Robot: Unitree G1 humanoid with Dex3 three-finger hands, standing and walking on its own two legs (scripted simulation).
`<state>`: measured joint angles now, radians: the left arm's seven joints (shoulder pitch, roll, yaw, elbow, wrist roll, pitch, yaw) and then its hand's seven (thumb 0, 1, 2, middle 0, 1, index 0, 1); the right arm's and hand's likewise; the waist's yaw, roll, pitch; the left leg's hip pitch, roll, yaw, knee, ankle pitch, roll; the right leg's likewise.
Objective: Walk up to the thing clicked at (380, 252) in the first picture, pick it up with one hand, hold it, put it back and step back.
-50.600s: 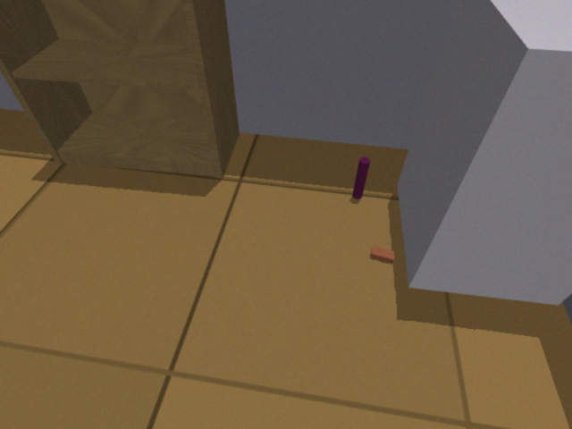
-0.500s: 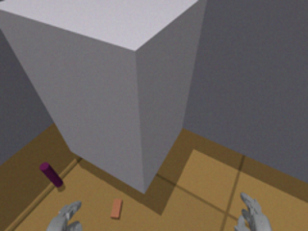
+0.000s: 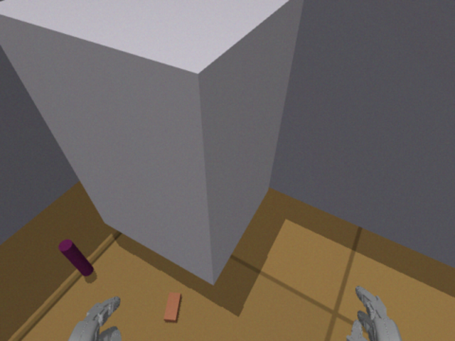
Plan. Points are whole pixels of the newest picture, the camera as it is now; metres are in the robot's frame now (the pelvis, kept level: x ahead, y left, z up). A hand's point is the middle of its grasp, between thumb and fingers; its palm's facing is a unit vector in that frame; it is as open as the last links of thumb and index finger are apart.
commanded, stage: home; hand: left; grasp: from above
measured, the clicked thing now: (172, 306) +0.42 +0.21 -0.70
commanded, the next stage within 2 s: stand in 0.24 s
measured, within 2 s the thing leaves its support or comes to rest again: neither
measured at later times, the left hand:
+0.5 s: hand out of the picture +0.15 +0.21 -0.09, palm faces +0.01 -0.95 -0.31, open 7.4 cm
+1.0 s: hand out of the picture +0.04 +0.25 -0.10, palm faces +0.03 -0.95 -0.31, open 7.4 cm
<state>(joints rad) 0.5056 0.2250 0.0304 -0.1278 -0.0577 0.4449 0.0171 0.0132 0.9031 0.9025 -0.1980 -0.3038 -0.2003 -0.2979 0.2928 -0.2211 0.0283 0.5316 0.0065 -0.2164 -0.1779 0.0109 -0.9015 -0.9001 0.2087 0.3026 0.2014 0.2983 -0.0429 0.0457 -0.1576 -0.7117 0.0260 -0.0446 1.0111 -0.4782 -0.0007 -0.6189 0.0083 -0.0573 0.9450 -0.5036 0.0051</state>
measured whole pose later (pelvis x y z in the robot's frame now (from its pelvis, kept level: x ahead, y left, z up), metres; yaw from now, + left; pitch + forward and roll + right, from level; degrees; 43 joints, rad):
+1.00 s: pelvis -0.01 +0.02 +0.06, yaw +0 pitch -4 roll +0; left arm 0.20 0.27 0.04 1.06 0.03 0.01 0.03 0.01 0.90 0.90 -0.20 -0.30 -0.20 -0.30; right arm 0.15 -0.27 -0.05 1.08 -0.03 0.00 -0.02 0.00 -0.90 -0.90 0.21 0.30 0.20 0.30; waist 0.02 0.00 0.06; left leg -0.15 -0.03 0.01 0.41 -0.20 0.03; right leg -0.09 -0.05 -0.01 0.40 -0.24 0.04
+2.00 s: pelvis +0.00 -0.01 +0.07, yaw -1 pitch -3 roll +0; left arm 0.11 0.30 0.03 1.14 0.02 -0.01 0.01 0.01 0.90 0.90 -0.20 -0.30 -0.20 -0.30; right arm 0.11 -0.32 -0.02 1.16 -0.02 -0.01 -0.01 0.00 -0.90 -0.90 0.21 0.30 0.20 0.30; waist 0.00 0.01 0.06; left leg -0.11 0.00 0.00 0.32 -0.16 0.00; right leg -0.06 -0.01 -0.02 0.31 -0.20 0.01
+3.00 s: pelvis -0.01 -0.01 +0.06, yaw -1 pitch -1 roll -1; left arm 0.09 0.36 0.04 1.04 -0.01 0.01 0.01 0.01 0.90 0.90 -0.20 -0.30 -0.20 -0.30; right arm 0.06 -0.36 -0.04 1.06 0.00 0.03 0.01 0.00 -0.90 -0.90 0.21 0.30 0.20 0.30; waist -0.02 0.01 0.12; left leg -0.23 0.02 0.00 0.47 -0.21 0.00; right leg -0.17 0.00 -0.01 0.44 -0.24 -0.01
